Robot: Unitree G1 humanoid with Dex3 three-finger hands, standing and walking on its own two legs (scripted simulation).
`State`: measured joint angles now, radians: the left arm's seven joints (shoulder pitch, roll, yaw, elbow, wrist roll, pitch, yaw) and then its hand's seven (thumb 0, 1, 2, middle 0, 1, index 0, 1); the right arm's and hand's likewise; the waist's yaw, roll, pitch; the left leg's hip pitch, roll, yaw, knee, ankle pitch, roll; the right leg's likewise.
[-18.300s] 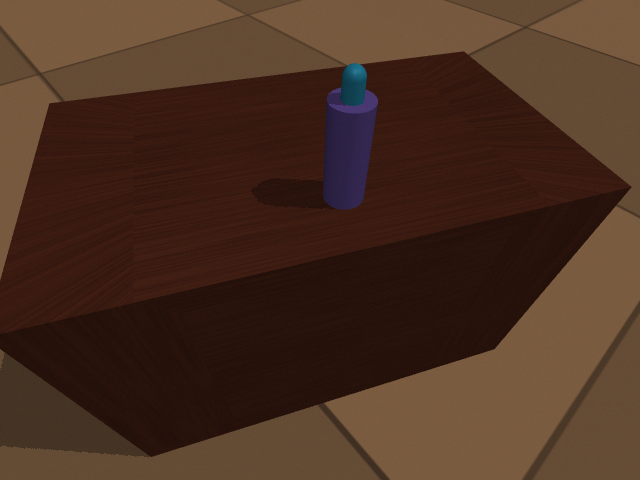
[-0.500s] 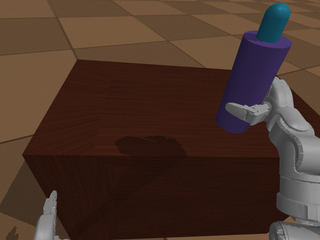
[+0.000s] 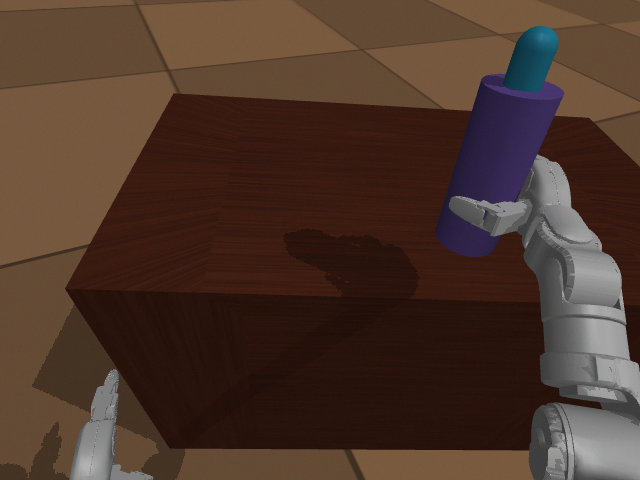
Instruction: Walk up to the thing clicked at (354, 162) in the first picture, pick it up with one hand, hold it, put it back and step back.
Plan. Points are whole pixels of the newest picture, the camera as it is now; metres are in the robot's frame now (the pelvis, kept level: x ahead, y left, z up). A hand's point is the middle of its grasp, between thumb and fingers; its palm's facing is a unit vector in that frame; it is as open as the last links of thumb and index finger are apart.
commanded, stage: crouch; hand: right
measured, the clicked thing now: (497, 151) +0.41 -0.17 +0.25
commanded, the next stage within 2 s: lower in 0.82 s
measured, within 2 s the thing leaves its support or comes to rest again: rests again in 1.50 s
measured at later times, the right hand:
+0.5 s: hand (468, 182) +0.46 -0.19 +0.16, palm faces +0.14 +0.99 -0.04, open 10.9 cm
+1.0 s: hand (458, 184) +0.49 -0.19 +0.14, palm faces +0.14 +0.99 -0.04, open 10.9 cm
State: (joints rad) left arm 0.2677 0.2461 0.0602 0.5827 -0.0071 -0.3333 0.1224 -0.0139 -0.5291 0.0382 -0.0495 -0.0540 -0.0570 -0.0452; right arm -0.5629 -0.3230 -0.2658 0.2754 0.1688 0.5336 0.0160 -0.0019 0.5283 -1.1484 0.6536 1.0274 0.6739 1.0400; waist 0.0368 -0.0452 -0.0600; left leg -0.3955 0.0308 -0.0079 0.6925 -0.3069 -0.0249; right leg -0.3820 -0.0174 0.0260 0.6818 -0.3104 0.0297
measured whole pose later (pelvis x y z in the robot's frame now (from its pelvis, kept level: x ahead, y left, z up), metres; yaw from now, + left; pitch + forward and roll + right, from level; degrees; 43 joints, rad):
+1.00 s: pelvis +0.02 -0.01 -0.01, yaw +2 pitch +8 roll +1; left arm 0.31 0.23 0.01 0.41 0.00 -0.20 0.07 -0.01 -0.52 0.03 -0.05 -0.05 -0.05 -0.04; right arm -0.77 -0.39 -0.33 0.86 0.09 -0.01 0.04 0.00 0.52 -1.14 0.64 1.03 0.67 1.05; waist 0.11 -0.01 -0.07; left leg -0.54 0.01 -0.03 0.71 -0.31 -0.03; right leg -0.53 -0.04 0.01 0.74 -0.35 0.02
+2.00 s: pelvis +0.00 -0.02 -0.02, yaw +2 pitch +13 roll +2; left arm 0.32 0.23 0.00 0.30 0.04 -0.17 0.03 -0.01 -0.50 0.01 -0.05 -0.05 -0.07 -0.04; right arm -0.81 -0.43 -0.39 1.05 0.05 -0.24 0.04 -0.01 0.46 -0.89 0.74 0.85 0.77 0.86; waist 0.16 0.00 -0.09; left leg -0.73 0.00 -0.03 0.82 -0.33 -0.04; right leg -0.73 -0.04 0.01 0.89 -0.39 0.01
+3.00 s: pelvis +0.03 -0.01 +0.00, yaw +2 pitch +10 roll +0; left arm 0.34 0.26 0.00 0.32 -0.03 -0.10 0.03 -0.01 -0.53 0.04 -0.06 -0.06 -0.06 -0.07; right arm -0.90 -0.71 -0.38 1.10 -0.02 -0.06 0.13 -0.01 0.47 -0.05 0.09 0.06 0.09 0.07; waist 0.09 -0.02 -0.09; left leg -0.54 0.02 -0.03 0.67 -0.31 -0.04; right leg -0.53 -0.03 0.00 0.70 -0.34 0.02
